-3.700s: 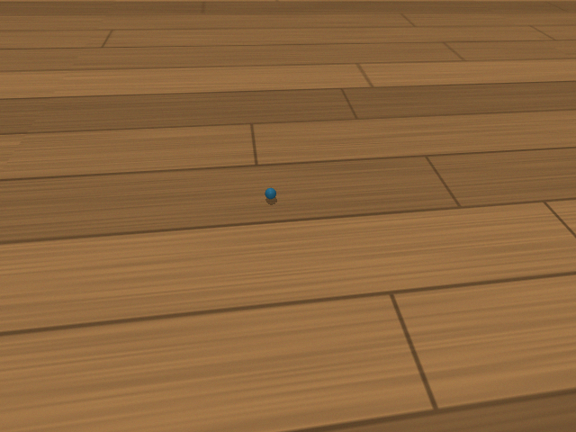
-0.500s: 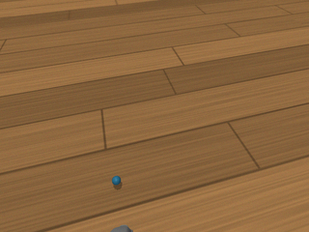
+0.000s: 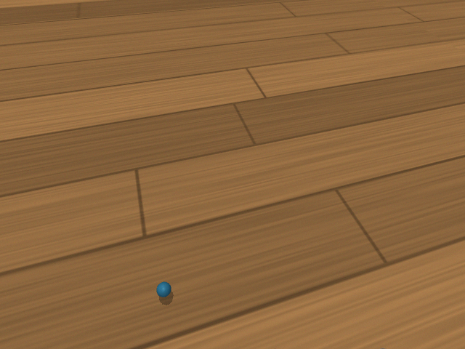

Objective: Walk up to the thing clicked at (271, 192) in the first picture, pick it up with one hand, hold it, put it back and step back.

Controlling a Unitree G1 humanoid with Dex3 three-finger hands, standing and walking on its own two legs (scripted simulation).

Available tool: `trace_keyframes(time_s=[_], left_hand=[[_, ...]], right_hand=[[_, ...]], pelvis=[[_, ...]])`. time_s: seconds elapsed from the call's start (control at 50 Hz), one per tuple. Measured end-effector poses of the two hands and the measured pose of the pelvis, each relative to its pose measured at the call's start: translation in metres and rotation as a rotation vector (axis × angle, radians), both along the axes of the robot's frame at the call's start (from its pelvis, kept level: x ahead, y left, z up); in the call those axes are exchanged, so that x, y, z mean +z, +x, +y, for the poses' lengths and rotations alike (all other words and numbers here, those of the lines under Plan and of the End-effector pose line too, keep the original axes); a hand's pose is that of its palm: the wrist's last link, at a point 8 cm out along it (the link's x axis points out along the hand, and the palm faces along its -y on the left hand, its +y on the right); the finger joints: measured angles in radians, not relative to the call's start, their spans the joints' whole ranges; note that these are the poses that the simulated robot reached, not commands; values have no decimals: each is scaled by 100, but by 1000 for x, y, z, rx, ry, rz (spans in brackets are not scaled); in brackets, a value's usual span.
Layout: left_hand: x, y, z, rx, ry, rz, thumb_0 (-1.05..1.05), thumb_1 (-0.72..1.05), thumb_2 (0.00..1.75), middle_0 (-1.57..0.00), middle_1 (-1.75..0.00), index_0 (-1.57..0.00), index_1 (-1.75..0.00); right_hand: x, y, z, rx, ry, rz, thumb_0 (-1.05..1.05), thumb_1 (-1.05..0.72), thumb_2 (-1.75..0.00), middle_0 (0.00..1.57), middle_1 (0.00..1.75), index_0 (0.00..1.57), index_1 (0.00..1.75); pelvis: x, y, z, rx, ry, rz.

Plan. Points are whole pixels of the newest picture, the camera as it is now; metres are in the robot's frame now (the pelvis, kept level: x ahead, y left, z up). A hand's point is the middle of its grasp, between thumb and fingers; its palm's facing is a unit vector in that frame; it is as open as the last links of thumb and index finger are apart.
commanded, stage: walk up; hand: left
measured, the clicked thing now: (163, 289) +0.45 +0.26 -0.72
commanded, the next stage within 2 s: stand in 1.24 s
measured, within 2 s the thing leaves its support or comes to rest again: neither
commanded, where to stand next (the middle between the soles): +0.08 +0.01 m, yaw +1 degrees
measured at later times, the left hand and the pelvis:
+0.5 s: hand out of the picture +0.13 +0.25 -0.12, palm faces -0.02 -0.95 -0.32, open 7.4 cm; pelvis +0.02 +0.00 +0.03, yaw +0 degrees
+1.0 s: hand out of the picture +0.10 +0.25 -0.13, palm faces +0.00 -0.94 -0.33, open 7.4 cm; pelvis +0.03 +0.00 +0.03, yaw +0 degrees
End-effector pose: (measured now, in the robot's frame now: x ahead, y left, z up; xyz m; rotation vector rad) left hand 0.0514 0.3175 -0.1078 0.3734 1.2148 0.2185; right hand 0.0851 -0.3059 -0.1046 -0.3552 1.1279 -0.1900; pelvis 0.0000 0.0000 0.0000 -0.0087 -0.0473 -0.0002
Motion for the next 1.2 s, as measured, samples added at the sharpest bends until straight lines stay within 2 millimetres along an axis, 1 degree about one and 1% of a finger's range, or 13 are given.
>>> trace_keyframes(time_s=[0.08,0.18,0.26,0.36,0.46,0.58,0.76,0.88,1.0,1.2], left_hand=[[4,19,-7,-13,-15,-11,1,91,90,-21,-30,-21,-30],[11,47,-16,-23,-44,-49,1,90,90,-21,-30,-21,-30],[15,64,-20,-24,-61,-69,1,90,90,-21,-30,-21,-30],[18,75,-23,-18,-73,-69,1,90,90,-21,-30,-21,-30],[19,75,-25,-11,-78,-50,1,90,90,-21,-30,-21,-30],[19,67,-25,8,-79,-20,1,91,90,-20,-30,-21,-30],[18,50,-23,36,-72,23,1,91,90,-20,-30,-21,-30],[18,44,-23,45,-68,40,1,91,90,-20,-30,-21,-30],[19,45,-23,47,-68,40,1,91,90,-20,-30,-21,-30],[19,57,-25,34,-72,19,1,91,90,-20,-30,-21,-30]], right_hand=[[-6,3,9,-13,36,22,1,-90,-90,20,30,21,30],[-4,1,17,-15,57,64,1,-90,-90,20,30,21,30],[2,1,17,-20,53,84,1,-90,-90,21,30,21,30],[11,6,11,-35,35,87,1,-90,-90,21,30,21,30],[18,13,4,-42,17,85,1,-90,-90,20,30,21,30],[22,20,0,-45,9,77,1,-90,-90,20,30,21,30],[20,25,5,-38,27,78,1,-90,-90,20,30,21,29],[16,25,10,-36,42,88,1,-90,-90,20,30,21,30],[15,24,12,-39,48,98,1,-90,-90,20,30,21,30],[16,24,11,-50,42,98,1,-90,-90,20,30,21,30]], pelvis=[[4,4,2,-2,15,-1],[13,10,3,-4,15,4],[19,15,2,-5,16,6],[25,19,1,-5,15,4],[29,22,0,-6,13,5],[31,25,-1,-6,11,5],[33,28,-2,-4,10,7],[33,29,-2,-3,9,10],[33,31,-2,-1,8,12],[33,35,-2,-1,10,14]])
